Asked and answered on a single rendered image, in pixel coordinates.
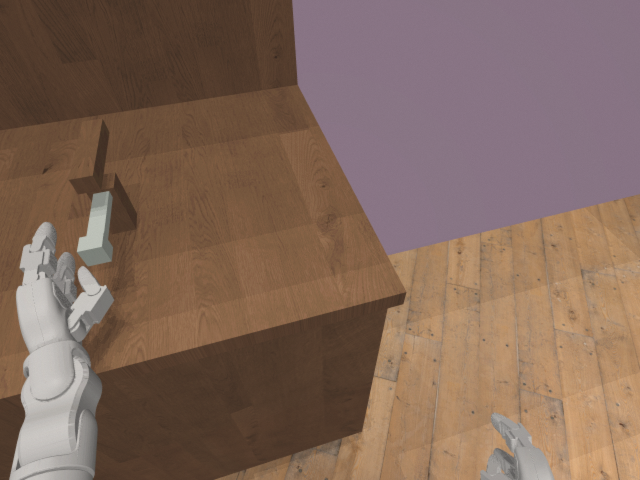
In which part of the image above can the robot right hand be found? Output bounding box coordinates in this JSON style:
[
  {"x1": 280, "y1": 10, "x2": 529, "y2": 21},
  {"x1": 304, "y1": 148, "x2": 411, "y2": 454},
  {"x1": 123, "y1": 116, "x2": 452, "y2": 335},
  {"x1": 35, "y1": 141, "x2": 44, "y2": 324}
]
[{"x1": 480, "y1": 413, "x2": 555, "y2": 480}]

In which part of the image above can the counter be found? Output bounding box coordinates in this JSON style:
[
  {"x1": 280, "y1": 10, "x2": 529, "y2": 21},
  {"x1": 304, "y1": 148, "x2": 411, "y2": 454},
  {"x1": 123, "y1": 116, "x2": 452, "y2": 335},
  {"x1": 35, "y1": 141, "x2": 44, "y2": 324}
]
[{"x1": 0, "y1": 0, "x2": 406, "y2": 480}]

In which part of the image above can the tap lever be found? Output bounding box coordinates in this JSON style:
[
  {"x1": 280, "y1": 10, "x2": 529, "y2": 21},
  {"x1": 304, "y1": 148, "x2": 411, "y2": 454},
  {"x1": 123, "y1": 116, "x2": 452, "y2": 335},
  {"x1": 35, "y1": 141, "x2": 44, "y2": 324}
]
[{"x1": 77, "y1": 191, "x2": 113, "y2": 266}]

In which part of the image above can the robot left forearm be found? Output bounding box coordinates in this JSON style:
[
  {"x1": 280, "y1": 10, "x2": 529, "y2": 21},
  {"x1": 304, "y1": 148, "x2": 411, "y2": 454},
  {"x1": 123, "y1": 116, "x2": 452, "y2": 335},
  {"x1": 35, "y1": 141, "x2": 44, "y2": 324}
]
[{"x1": 9, "y1": 340, "x2": 102, "y2": 480}]

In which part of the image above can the robot left hand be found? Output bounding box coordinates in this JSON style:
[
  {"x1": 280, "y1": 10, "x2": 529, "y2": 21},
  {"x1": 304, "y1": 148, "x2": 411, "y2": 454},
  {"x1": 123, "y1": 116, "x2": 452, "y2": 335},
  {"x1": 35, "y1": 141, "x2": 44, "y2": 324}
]
[{"x1": 16, "y1": 222, "x2": 114, "y2": 354}]

